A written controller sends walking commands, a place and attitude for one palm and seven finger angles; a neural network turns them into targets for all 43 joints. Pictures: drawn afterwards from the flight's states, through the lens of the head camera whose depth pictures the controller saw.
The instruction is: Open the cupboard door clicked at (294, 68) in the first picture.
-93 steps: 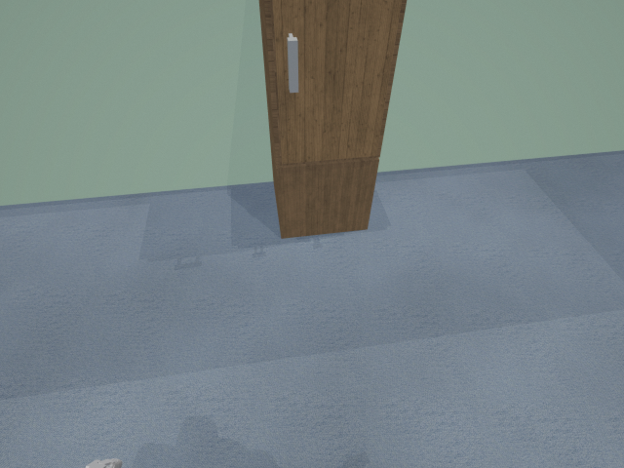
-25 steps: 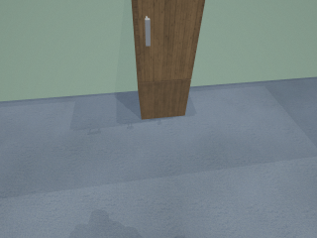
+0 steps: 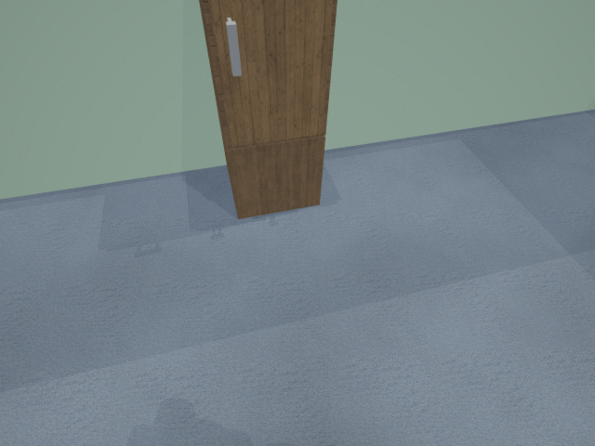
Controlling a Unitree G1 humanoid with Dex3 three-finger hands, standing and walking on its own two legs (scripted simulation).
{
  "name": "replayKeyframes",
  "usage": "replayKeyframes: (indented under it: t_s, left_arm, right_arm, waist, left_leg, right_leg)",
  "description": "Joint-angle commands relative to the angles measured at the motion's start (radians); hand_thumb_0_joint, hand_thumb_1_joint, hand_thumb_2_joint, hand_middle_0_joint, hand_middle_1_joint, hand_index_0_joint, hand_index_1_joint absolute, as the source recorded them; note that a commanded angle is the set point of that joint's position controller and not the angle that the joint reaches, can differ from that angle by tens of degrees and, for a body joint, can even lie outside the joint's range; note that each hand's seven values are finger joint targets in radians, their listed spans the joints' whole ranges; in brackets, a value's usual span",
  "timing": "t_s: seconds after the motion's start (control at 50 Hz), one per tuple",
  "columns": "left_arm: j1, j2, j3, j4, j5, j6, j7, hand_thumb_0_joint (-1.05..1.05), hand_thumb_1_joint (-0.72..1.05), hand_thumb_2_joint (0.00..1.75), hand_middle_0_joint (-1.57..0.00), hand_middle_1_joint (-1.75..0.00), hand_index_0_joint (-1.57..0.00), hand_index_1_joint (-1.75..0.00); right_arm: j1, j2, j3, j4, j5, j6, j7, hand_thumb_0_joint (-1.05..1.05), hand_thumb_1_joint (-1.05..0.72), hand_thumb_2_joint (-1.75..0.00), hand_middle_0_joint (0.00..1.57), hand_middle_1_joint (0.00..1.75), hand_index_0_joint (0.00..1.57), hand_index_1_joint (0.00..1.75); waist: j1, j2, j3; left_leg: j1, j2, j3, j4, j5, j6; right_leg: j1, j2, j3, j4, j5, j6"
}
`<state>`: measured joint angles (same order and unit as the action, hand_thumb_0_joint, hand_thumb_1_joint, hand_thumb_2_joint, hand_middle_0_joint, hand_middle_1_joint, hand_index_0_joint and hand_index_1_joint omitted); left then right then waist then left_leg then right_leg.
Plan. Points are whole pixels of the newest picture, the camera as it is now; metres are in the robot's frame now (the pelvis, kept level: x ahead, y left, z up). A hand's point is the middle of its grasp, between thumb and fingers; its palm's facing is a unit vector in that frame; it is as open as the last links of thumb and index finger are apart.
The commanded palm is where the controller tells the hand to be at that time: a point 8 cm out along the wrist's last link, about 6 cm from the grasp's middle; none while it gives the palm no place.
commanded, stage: walk to a spot facing it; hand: left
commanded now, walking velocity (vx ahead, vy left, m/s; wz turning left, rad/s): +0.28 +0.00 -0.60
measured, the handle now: (233, 46) +1.13 +0.28 +0.03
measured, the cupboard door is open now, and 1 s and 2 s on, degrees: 0 0 0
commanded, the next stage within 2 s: none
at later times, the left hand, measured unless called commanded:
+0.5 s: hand out of the picture +0.14 +0.25 -0.18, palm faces -0.16 -0.97 -0.17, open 7.4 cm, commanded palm none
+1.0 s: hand (301, 267) +0.50 +0.03 -0.17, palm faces -0.60 -0.79 -0.12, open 7.4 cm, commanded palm none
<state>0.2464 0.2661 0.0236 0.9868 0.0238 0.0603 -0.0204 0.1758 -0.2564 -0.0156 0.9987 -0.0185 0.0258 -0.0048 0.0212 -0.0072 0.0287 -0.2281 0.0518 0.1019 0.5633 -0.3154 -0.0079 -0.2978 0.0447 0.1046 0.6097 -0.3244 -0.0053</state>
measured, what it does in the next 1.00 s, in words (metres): walks ahead, turning right: left foot, then right foot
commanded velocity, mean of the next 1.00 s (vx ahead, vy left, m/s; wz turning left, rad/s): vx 0.29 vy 0.00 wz -0.60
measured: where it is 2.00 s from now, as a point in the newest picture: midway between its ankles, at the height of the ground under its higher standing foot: (331, 378)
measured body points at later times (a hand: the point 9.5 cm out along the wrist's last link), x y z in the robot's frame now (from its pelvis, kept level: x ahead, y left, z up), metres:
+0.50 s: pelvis +0.11 +0.05 +0.00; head +0.13 +0.09 +0.45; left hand +0.15 +0.31 -0.16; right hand +0.15 -0.20 -0.11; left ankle +0.13 +0.13 -0.73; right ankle +0.04 -0.08 -0.66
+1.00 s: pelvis +0.28 -0.01 -0.02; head +0.33 -0.02 +0.43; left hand +0.53 +0.07 -0.16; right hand +0.04 -0.10 -0.14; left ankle +0.16 +0.14 -0.67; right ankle +0.31 -0.11 -0.73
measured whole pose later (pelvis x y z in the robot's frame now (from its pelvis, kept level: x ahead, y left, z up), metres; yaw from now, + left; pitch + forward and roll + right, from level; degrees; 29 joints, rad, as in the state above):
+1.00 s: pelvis +0.28 -0.01 -0.02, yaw -33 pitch -1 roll -1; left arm 0.05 0.19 0.05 0.88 0.02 -0.02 -0.04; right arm 0.56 -0.12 -0.02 1.11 -0.01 -0.02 -0.01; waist -0.06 -0.04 0.11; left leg -0.11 0.16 0.30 1.02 -0.53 -0.04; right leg -0.42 0.04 -0.17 0.66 -0.20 -0.14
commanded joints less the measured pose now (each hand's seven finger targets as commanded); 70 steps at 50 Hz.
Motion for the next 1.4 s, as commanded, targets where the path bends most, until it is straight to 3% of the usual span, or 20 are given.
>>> replayKeyframes:
  t_s: [0.0,0.04,0.06,0.08,0.12,0.18,0.32,0.34,0.38,0.4,0.52,0.78,0.86,0.92,0.94,0.96,1.08,1.32,1.34,1.38]
  left_arm:
    - [0.105,0.091,0.053,-0.080,0.008,-0.031,-0.012,0.00,0.90,0.90,-0.20,-0.30,-0.20,-0.30]
    - [0.215,0.098,0.063,-0.060,0.013,-0.047,-0.012,0.00,0.90,0.90,-0.20,-0.30,-0.20,-0.30]
    - [0.259,0.178,0.079,-0.058,0.020,-0.065,0.004,0.00,0.90,0.90,-0.20,-0.30,-0.20,-0.30]
    - [0.300,0.209,0.081,-0.065,0.003,-0.076,0.024,0.00,0.90,0.90,-0.20,-0.30,-0.20,-0.30]
    - [0.201,0.188,0.075,-0.082,0.001,-0.088,0.033,0.00,0.90,0.90,-0.20,-0.30,-0.20,-0.30]
    - [0.142,0.127,0.067,-0.082,0.005,-0.105,0.026,0.00,0.90,0.90,-0.20,-0.30,-0.20,-0.30]
    - [0.103,0.130,0.087,-0.077,0.002,-0.088,0.017,0.00,0.90,0.90,-0.20,-0.30,-0.20,-0.30]
    - [0.077,0.100,0.087,-0.092,0.002,-0.084,0.015,0.00,0.90,0.90,-0.20,-0.30,-0.20,-0.30]
    - [0.081,-0.003,0.073,-0.134,-0.007,-0.089,-0.001,0.00,0.90,0.90,-0.20,-0.30,-0.20,-0.30]
    - [0.032,0.037,0.079,-0.131,0.003,-0.090,-0.002,0.00,0.90,0.90,-0.20,-0.30,-0.20,-0.30]
    - [0.059,-0.020,0.077,-0.078,0.016,-0.049,-0.034,0.00,0.90,0.90,-0.20,-0.30,-0.20,-0.30]
    - [-0.290,-0.060,0.040,-0.175,0.010,-0.044,-0.040,0.00,0.90,0.90,-0.20,-0.30,-0.20,-0.30]
    - [-0.212,-0.034,0.046,-0.159,0.012,-0.061,-0.031,0.00,0.90,0.90,-0.20,-0.30,-0.20,-0.30]
    - [0.122,0.111,0.083,-0.064,0.015,-0.089,-0.012,0.00,0.90,0.90,-0.20,-0.30,-0.20,-0.30]
    - [0.212,0.206,0.103,-0.054,0.002,-0.099,0.002,0.00,0.90,0.90,-0.20,-0.30,-0.20,-0.30]
    - [0.215,0.241,0.109,-0.054,-0.026,-0.088,0.014,0.00,0.90,0.90,-0.20,-0.30,-0.20,-0.30]
    - [-0.046,0.090,0.075,-0.107,0.000,-0.114,0.026,0.00,0.90,0.90,-0.20,-0.30,-0.20,-0.30]
    - [0.038,0.126,0.097,-0.112,-0.006,-0.078,0.022,0.00,0.90,0.90,-0.20,-0.30,-0.20,-0.30]
    - [0.027,0.098,0.093,-0.124,-0.012,-0.073,0.022,0.00,0.90,0.90,-0.20,-0.30,-0.20,-0.30]
    - [0.080,0.033,0.080,-0.149,-0.015,-0.074,0.010,0.00,0.90,0.90,-0.20,-0.30,-0.20,-0.30]
  right_arm:
    - [-0.064,-0.225,-0.072,-0.097,-0.001,-0.031,-0.006,0.00,-0.90,-0.90,0.20,0.30,0.20,0.30]
    - [-0.090,-0.178,-0.068,-0.114,-0.003,-0.033,0.000,0.00,-0.90,-0.90,0.20,0.30,0.20,0.30]
    - [-0.104,-0.097,-0.051,-0.150,0.007,-0.031,0.004,0.00,-0.90,-0.90,0.20,0.30,0.20,0.30]
    - [-0.189,-0.102,-0.046,-0.196,0.005,-0.044,0.006,0.00,-0.90,-0.90,0.20,0.30,0.20,0.30]
    - [-0.145,-0.103,-0.055,-0.182,0.001,-0.060,0.011,0.00,-0.90,-0.90,0.20,0.30,0.20,0.30]
    - [-0.072,-0.069,-0.053,-0.159,0.001,-0.064,0.013,0.00,-0.90,-0.90,0.20,0.30,0.20,0.30]
    - [0.041,-0.036,-0.055,-0.145,0.017,-0.085,0.002,0.00,-0.90,-0.90,0.20,0.30,0.20,0.30]
    - [0.146,-0.068,-0.061,-0.114,0.018,-0.093,-0.013,0.00,-0.90,-0.90,0.20,0.30,0.20,0.30]
    - [0.326,-0.232,-0.094,-0.080,-0.005,-0.099,-0.026,0.00,-0.90,-0.90,0.20,0.30,0.20,0.30]
    - [0.275,-0.190,-0.087,-0.081,-0.006,-0.097,-0.026,0.00,-0.90,-0.90,0.20,0.30,0.20,0.30]
    - [0.172,-0.021,-0.037,-0.062,0.005,-0.129,-0.031,0.00,-0.90,-0.90,0.20,0.30,0.20,0.30]
    - [0.393,-0.021,-0.031,0.055,-0.009,-0.117,-0.038,0.00,-0.90,-0.90,0.20,0.30,0.20,0.30]
    - [0.385,-0.065,-0.045,0.051,-0.006,-0.105,-0.036,0.00,-0.90,-0.90,0.20,0.30,0.20,0.30]
    - [0.320,-0.077,-0.047,-0.001,0.019,-0.098,-0.015,0.00,-0.90,-0.90,0.20,0.30,0.20,0.30]
    - [0.327,0.000,-0.037,-0.045,0.032,-0.101,-0.016,0.00,-0.90,-0.90,0.20,0.30,0.20,0.30]
    - [0.205,-0.018,-0.045,-0.084,0.021,-0.105,-0.026,0.00,-0.90,-0.90,0.20,0.30,0.20,0.30]
    - [0.239,0.017,-0.050,-0.060,-0.008,-0.047,-0.013,0.00,-0.90,-0.90,0.20,0.30,0.20,0.30]
    - [-0.004,-0.028,-0.052,-0.169,0.008,-0.069,-0.015,0.00,-0.90,-0.90,0.20,0.30,0.20,0.30]
    - [0.070,-0.070,-0.058,-0.147,0.003,-0.075,-0.024,0.00,-0.90,-0.90,0.20,0.30,0.20,0.30]
    - [0.178,-0.226,-0.080,-0.144,-0.007,-0.062,-0.022,0.00,-0.90,-0.90,0.20,0.30,0.20,0.30]
  waist:
    - [0.047,0.147,0.030]
    - [0.101,-0.030,0.042]
    - [0.113,-0.351,0.070]
    - [0.135,-0.315,0.120]
    - [0.047,-0.088,0.096]
    - [-0.003,-0.123,0.040]
    - [-0.047,-0.134,-0.025]
    - [-0.088,-0.069,-0.058]
    - [-0.134,0.315,-0.116]
    - [-0.125,0.213,-0.058]
    - [-0.002,0.144,0.059]
    - [-0.083,0.122,0.119]
    - [-0.033,0.166,0.030]
    - [0.125,0.092,-0.188]
    - [0.121,-0.088,-0.311]
    - [0.132,-0.039,-0.239]
    - [-0.077,-0.014,0.002]
    - [-0.020,-0.120,-0.068]
    - [-0.058,-0.046,-0.102]
    - [-0.081,0.281,-0.174]
  left_leg:
    - [-0.167,0.251,-0.226,-0.220,-0.450,0.106]
    - [-0.291,0.143,-0.095,0.050,-0.436,0.049]
    - [-0.496,-0.010,0.023,0.390,-0.420,-0.025]
    - [-0.583,-0.023,-0.060,0.553,-0.327,-0.019]
    - [-0.527,0.033,-0.137,0.586,-0.177,-0.017]
    - [-0.375,0.030,-0.092,0.430,-0.054,-0.033]
    - [0.078,-0.053,-0.022,-0.009,0.045,-0.035]
    - [0.241,-0.009,-0.060,-0.110,0.020,-0.028]
    - [0.421,0.449,-0.596,-0.350,-0.290,0.119]
    - [0.299,0.473,-0.625,-0.400,-0.333,0.152]
    - [0.085,0.250,-0.096,-0.374,0.139,0.058]
    - [0.345,0.269,0.141,-0.303,0.697,0.083]
    - [0.379,0.280,0.218,-0.087,1.133,0.074]
    - [0.001,0.259,0.225,0.487,0.764,0.013]
    - [-0.366,0.071,0.170,0.860,-0.240,-0.054]
    - [-0.475,0.061,0.002,0.958,-0.279,-0.038]
    - [-0.292,0.144,-0.067,0.654,-0.015,-0.068]
    - [-0.018,-0.003,-0.029,-0.031,0.074,-0.066]
    - [0.175,0.055,-0.069,-0.147,0.149,-0.047]
    - [0.334,0.509,-0.452,-0.231,0.343,0.147]
  right_leg:
    - [0.004,0.000,-0.086,0.134,-0.122,-0.014]
    - [0.105,-0.040,0.029,-0.043,-0.214,-0.052]
    - [0.159,-0.245,0.453,-0.302,-0.396,-0.154]
    - [0.130,-0.358,0.725,-0.489,-0.400,-0.243]
    - [0.091,-0.339,0.639,-0.447,-0.339,-0.262]
    - [0.056,-0.244,0.380,-0.379,-0.040,-0.209]
    - [-0.119,-0.142,0.260,-0.257,-0.023,-0.137]
    - [-0.192,-0.091,0.224,-0.135,-0.032,-0.107]
    - [-0.484,0.037,-0.045,0.383,-0.272,-0.011]
    - [-0.492,-0.038,-0.018,0.518,-0.214,-0.010]
    - [-0.405,-0.125,-0.091,0.633,0.144,0.025]
    - [-0.449,-0.088,-0.256,0.211,0.163,-0.009]
    - [-0.236,0.005,-0.321,0.082,0.069,-0.079]
    - [0.427,-0.088,-0.193,-0.078,0.221,-0.162]
    - [0.684,-0.427,0.359,-0.112,0.487,-0.318]
    - [0.593,-0.478,0.416,-0.200,0.652,-0.369]
    - [-0.065,-0.256,0.092,-0.347,0.287,-0.210]
    - [0.015,-0.180,0.202,-0.119,0.400,-0.132]
    - [-0.087,-0.120,0.154,-0.009,0.327,-0.087]
    - [-0.341,0.003,-0.085,0.465,-0.347,0.018]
